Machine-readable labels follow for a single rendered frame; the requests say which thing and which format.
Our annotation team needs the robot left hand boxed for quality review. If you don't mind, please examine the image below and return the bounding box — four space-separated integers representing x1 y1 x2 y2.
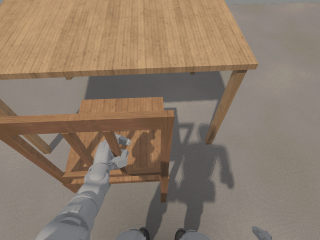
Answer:
93 133 131 171

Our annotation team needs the robot right hand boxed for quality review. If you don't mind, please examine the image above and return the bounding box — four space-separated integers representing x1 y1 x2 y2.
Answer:
252 226 272 240

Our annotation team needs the table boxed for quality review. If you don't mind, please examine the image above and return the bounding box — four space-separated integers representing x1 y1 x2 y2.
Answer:
0 0 258 154

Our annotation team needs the left robot thigh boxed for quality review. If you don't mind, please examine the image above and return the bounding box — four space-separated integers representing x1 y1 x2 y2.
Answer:
115 230 146 240

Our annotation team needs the robot left shin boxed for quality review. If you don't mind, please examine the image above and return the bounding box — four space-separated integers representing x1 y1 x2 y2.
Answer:
129 228 143 235

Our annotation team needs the left robot upper arm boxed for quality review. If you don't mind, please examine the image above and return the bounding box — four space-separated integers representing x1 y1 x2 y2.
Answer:
38 221 91 240

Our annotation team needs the chair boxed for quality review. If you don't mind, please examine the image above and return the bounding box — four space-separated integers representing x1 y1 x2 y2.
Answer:
0 97 175 203

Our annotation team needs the left robot forearm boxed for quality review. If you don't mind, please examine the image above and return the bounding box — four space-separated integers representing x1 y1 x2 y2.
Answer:
35 163 110 240

